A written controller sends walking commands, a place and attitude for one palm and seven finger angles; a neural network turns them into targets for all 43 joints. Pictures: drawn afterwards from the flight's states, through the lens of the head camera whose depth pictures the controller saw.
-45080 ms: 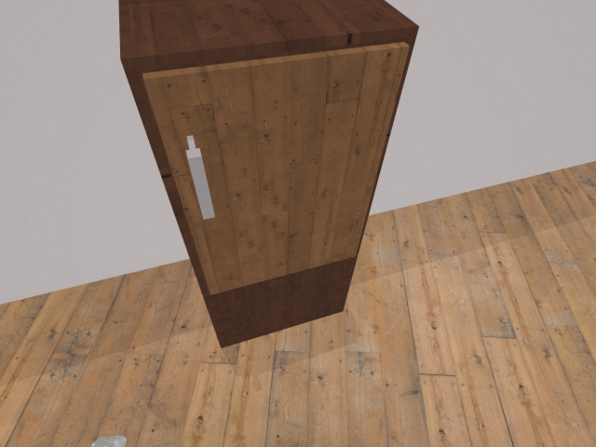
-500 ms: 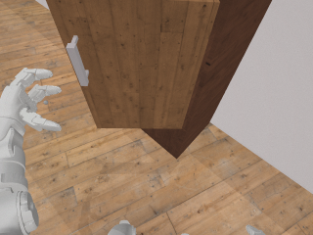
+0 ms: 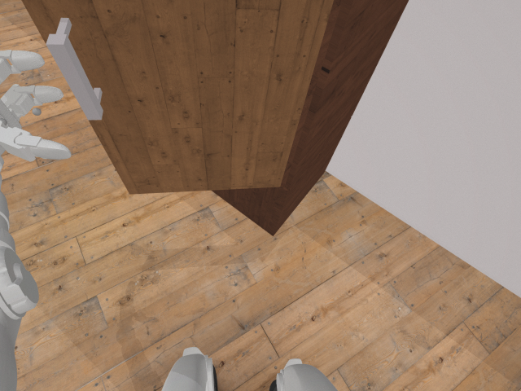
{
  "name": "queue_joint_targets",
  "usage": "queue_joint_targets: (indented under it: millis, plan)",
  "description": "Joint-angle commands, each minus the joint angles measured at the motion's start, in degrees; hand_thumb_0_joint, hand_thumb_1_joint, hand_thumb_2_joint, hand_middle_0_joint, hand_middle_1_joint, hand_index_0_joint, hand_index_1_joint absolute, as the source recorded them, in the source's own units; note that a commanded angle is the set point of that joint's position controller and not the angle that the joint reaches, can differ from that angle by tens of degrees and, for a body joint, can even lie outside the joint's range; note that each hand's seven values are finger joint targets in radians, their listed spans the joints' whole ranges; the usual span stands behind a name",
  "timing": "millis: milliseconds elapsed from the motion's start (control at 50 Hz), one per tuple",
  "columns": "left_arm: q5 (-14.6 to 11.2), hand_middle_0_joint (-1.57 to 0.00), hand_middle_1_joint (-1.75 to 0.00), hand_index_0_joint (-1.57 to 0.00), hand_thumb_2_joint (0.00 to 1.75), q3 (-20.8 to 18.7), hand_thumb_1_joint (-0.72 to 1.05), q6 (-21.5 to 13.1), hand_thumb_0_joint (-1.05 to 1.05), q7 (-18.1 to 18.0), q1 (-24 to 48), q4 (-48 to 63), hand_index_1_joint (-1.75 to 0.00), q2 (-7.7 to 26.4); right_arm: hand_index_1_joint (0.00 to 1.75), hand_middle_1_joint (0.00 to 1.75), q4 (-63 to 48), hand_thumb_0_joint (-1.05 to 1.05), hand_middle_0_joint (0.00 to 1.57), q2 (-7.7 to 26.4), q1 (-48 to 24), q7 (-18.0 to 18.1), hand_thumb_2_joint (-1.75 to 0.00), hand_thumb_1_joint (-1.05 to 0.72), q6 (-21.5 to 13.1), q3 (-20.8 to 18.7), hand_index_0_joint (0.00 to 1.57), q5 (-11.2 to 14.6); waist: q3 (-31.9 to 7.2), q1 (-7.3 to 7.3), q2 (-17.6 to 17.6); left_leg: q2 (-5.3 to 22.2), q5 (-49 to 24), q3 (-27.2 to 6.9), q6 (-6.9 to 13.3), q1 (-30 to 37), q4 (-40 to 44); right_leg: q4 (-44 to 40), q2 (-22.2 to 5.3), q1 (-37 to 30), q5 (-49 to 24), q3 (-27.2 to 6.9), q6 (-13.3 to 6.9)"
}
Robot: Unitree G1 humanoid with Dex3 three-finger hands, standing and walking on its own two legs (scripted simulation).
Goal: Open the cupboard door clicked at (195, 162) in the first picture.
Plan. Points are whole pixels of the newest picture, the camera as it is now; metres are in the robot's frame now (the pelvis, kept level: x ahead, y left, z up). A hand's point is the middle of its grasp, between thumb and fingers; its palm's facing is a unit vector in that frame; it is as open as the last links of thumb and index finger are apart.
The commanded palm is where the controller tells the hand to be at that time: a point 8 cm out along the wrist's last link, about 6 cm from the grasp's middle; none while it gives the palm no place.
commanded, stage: move the hooked fingers beside the handle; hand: left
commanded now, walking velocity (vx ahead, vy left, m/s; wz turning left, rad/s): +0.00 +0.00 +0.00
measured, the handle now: (80, 72) +0.57 +0.25 +0.10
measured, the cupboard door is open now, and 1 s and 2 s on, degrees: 44 44 44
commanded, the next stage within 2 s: slide the fingers in behind the handle in 1.54 s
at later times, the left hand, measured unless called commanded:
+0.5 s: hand (39, 88) +0.54 +0.30 +0.10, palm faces +0.03 -1.00 +0.01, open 14.0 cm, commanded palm +0.52 +0.34 +0.10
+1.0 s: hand (39, 96) +0.52 +0.30 +0.10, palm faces +0.06 -1.00 +0.01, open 14.0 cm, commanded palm +0.51 +0.34 +0.10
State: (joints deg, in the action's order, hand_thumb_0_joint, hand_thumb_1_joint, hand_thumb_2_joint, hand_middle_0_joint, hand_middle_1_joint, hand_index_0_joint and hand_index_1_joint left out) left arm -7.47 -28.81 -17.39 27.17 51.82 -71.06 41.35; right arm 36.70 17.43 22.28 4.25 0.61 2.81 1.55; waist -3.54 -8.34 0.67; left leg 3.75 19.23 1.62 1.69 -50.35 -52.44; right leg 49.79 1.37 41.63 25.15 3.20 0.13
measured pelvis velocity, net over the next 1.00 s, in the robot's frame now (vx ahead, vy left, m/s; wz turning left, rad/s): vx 0.02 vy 0.01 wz -0.02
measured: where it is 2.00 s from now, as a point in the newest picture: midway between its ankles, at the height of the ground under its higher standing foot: outside the picture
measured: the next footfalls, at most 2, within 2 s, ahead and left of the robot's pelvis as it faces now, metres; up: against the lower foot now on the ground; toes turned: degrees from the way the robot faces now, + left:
none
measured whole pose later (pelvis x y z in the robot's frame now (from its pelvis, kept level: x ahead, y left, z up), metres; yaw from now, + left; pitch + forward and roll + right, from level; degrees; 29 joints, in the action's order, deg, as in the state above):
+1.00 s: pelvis +0.02 +0.01 -0.01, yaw -1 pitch +21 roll -5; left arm -4.7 -30.9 -16.8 25.9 55.9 -71.4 44.5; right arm 33.8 16.4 21.8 2.6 4.6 3.4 0.3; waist -4.4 -10.1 0.8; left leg 4.3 22.1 1.0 2.3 -55.6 -56.2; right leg 50.7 2.1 45.5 26.5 3.4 0.9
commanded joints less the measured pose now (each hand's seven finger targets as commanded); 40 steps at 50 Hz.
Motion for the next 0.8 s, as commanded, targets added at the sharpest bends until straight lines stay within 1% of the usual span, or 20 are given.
queue_joint_targets:
  millis: [0,80,100,180,200,220,240,280,300,340,380,420,500,520,560,600,620,680,740,780]
  plan:
    - [-0.28,-0.3,-1.2,-0.3,0.3,-2.12,-0.5,-4.49,0.0,-0.94,28.56,12.69,-1.2,21.05,0.3,0.3,-3.05,0.0,0.2,10.94,8.98,1.04,-0.9,-0.9,-0.49,-4.17,0.2,-0.45,-25.55,-1.02,9.95,-1.0,-13.56,-5.51,0.62,27.84,3.44,-6.3,2.35,3.66,-12.29,-1.34,-0.85]
    - [0.11,-0.3,-1.2,-0.3,0.3,-5.17,-0.5,-3.82,0.0,-0.14,26.47,9.41,-1.2,25.59,0.3,0.3,-3.04,0.0,0.2,11.58,10.3,0.88,-0.9,-0.9,0.57,-4.2,0.2,-0.39,-27.98,-0.62,9.1,-0.84,-14.96,-4.95,0.73,26.32,2.44,-6.18,2.63,1.87,-14.3,-1.66,-0.59]
    - [-0.06,-0.3,-1.2,-0.3,0.3,-4.81,-0.5,-3.43,0.0,0.31,26.63,8.35,-1.2,25.43,0.3,0.3,-3.03,0.0,0.2,11.51,10.68,0.94,-0.9,-0.9,0.81,-3.99,0.2,-0.35,-27.95,-0.79,8.8,-1.05,-15.64,-4.67,0.92,25.37,2.0,-5.94,2.78,1.22,-15.45,-1.89,-0.69]
    - [1.72,-0.3,-1.2,-0.3,0.3,-2.3,-0.5,-0.25,0.0,1.08,29.37,4.02,-1.2,26.01,0.3,0.3,-3.23,0.0,0.2,11.46,11.13,1.13,-0.9,-0.9,1.72,-3.35,0.2,0.06,-22.58,-2.81,9.16,-0.92,-12.99,-3.99,1.31,20.68,1.2,-6.61,2.69,3.9,-13.99,-2.06,-0.03]
    - [1.86,-0.3,-1.2,-0.3,0.3,-3.53,-0.5,-0.48,0.0,1.0,30.64,4.53,-1.2,27.9,0.3,0.3,-3.22,0.0,0.2,11.52,11.62,1.35,-0.9,-0.9,1.79,-3.13,0.2,-0.11,-23.2,-2.61,8.59,-0.99,-13.7,-4.18,1.41,20.46,0.87,-6.23,2.83,3.16,-14.5,-2.0,-0.18]
    - [2.23,-0.3,-1.2,-0.3,0.3,-3.69,-0.5,-0.66,0.0,0.98,31.9,5.6,-1.2,29.04,0.3,0.3,-3.32,0.0,0.2,11.68,11.82,1.35,-0.9,-0.9,1.89,-3.18,0.2,-0.21,-24.92,-2.7,10.96,-0.74,-14.72,-4.27,1.22,21.73,0.58,-6.01,2.79,3.71,-14.94,-2.09,-0.13]
    - [2.48,-0.3,-1.2,-0.3,0.3,-4.85,-0.5,-0.87,0.0,0.88,31.0,5.38,-1.2,30.26,0.3,0.3,-3.44,0.0,0.2,11.8,12.53,1.37,-0.9,-0.9,2.09,-3.23,0.2,-0.39,-26.71,-2.49,10.13,-0.63,-16.1,-4.6,1.2,22.39,0.18,-5.61,2.95,3.53,-15.53,-1.85,-0.22]
    - [2.5,-0.3,-1.2,-0.3,0.3,-4.4,-0.5,-1.6,0.0,0.95,31.03,7.15,-1.2,29.34,0.3,0.3,-3.21,0.0,0.2,11.65,13.18,1.22,-0.9,-0.9,2.38,-3.4,0.2,-0.77,-28.94,-2.61,12.28,-0.28,-18.89,-4.93,0.87,25.37,-0.28,-4.89,3.06,4.95,-16.77,-1.41,-0.39]
    - [1.77,-0.3,-1.2,-0.3,0.3,-4.3,-0.5,-2.2,0.0,1.22,30.27,8.03,-1.2,28.03,0.3,0.3,-3.33,0.0,0.2,11.49,13.44,0.98,-0.9,-0.9,2.36,-3.46,0.2,-0.94,-30.2,-2.2,13.51,-0.46,-21.3,-5.04,0.77,27.18,-0.58,-4.52,3.3,5.44,-18.11,-1.22,-0.64]
    - [1.56,-0.3,-1.2,-0.3,0.3,-5.04,-0.5,-2.18,0.0,1.79,28.38,8.05,-1.2,28.32,0.3,0.3,-3.2,0.0,0.2,11.65,13.73,0.49,-0.9,-0.9,2.84,-3.72,0.2,-1.02,-31.76,-1.62,14.62,-0.16,-23.76,-5.39,0.33,29.22,-0.83,-4.08,3.54,5.79,-19.34,-0.74,-0.68]
    - [1.1,-0.3,-1.2,-0.3,0.3,-5.06,-0.5,-1.02,0.0,2.47,26.31,6.94,-1.2,27.24,0.3,0.3,-3.41,0.0,0.2,11.63,13.78,0.28,-0.9,-0.9,3.34,-3.9,0.2,-0.95,-30.85,-1.53,12.13,-0.26,-23.82,-5.2,0.56,27.98,-0.73,-4.26,3.61,4.98,-20.1,-0.48,-0.49]
    - [0.68,-0.3,-1.2,-0.3,0.3,-4.99,-0.5,-0.35,0.0,2.85,25.79,7.74,-1.2,26.63,0.3,0.3,-3.68,0.0,0.2,11.65,13.78,0.09,-0.9,-0.9,3.59,-4.06,0.2,-0.85,-31.13,-1.32,12.56,-0.35,-24.64,-5.1,0.63,28.9,-0.64,-4.47,3.66,5.18,-20.8,-0.43,-0.46]
    - [0.9,-0.3,-1.2,-0.3,0.3,-7.48,-0.5,-0.95,0.0,1.83,26.23,11.8,-1.2,28.97,0.3,0.3,-3.98,0.0,0.2,11.66,14.02,-0.27,-0.9,-0.9,3.84,-4.28,0.2,-1.28,-31.78,-0.88,12.31,-0.39,-26.95,-5.35,0.74,29.69,-0.86,-4.03,3.96,4.43,-22.15,-0.19,-0.76]
    - [0.96,-0.3,-1.2,-0.3,0.3,-7.73,-0.5,-1.39,0.0,1.41,26.66,12.79,-1.2,29.24,0.3,0.3,-4.0,0.0,0.2,11.63,13.75,-0.41,-0.9,-0.9,3.91,-4.41,0.2,-1.22,-32.06,-0.93,13.61,-0.21,-27.16,-5.41,0.52,30.48,-0.75,-4.13,3.97,4.71,-22.08,-0.22,-0.67]
    - [1.16,-0.3,-1.2,-0.3,0.3,-7.52,-0.5,-2.43,0.0,0.68,27.28,14.25,-1.2,28.65,0.3,0.3,-3.83,0.0,0.2,11.46,13.47,-0.61,-0.9,-0.9,3.96,-4.43,0.2,-1.3,-31.47,-0.98,15.22,-0.02,-27.7,-5.78,0.17,32.05,-0.79,-4.11,4.02,5.86,-21.29,-0.09,-0.88]
    - [0.68,-0.3,-1.2,-0.3,0.3,-5.9,-0.5,-3.62,0.0,0.21,29.77,17.01,-1.2,25.98,0.3,0.3,-3.38,0.0,0.2,11.15,13.39,-0.77,-0.9,-0.9,4.08,-4.51,0.2,-1.39,-32.06,-1.83,16.17,0.22,-30.05,-6.48,-0.03,35.38,-0.88,-4.11,4.27,7.38,-21.03,0.25,-1.07]
    - [0.74,-0.3,-1.2,-0.3,0.3,-6.04,-0.5,-3.67,0.0,0.22,28.1,16.34,-1.2,25.69,0.3,0.3,-3.29,0.0,0.2,11.12,13.24,-0.96,-0.9,-0.9,4.13,-4.66,0.2,-1.4,-33.12,-1.12,17.45,0.27,-30.67,-6.61,-0.32,36.72,-0.81,-4.33,4.29,7.42,-20.84,0.31,-1.07]
    - [0.27,-0.3,-1.2,-0.3,0.3,-3.55,-0.5,-1.96,0.0,1.06,24.97,11.69,-1.2,22.25,0.3,0.3,-3.22,0.0,0.2,11.08,12.58,-1.03,-0.9,-0.9,4.46,-4.42,0.2,-1.17,-28.69,-1.59,14.97,0.2,-27.64,-6.56,-0.29,34.14,-0.03,-4.89,4.15,7.94,-19.26,0.72,-1.1]
    - [0.15,-0.3,-1.2,-0.3,0.3,0.14,-0.5,-0.37,0.0,1.57,25.15,11.63,-1.2,17.73,0.3,0.3,-3.44,0.0,0.2,10.89,12.43,-0.97,-0.9,-0.9,4.63,-4.51,0.2,-1.18,-27.5,-1.92,14.71,0.21,-27.0,-7.11,-0.36,35.01,0.7,-5.29,3.89,9.43,-17.72,1.24,-1.08]
    - [-0.24,-0.3,-1.2,-0.3,0.3,0.34,-0.5,0.45,0.0,1.22,24.4,9.41,-1.2,17.5,0.3,0.3,-3.79,0.0,0.2,11.1,12.02,-0.73,-0.9,-0.9,4.64,-4.32,0.2,-1.0,-24.5,-2.55,10.78,0.11,-22.9,-6.8,0.06,31.69,1.16,-5.67,3.76,9.21,-16.54,1.08,-0.98]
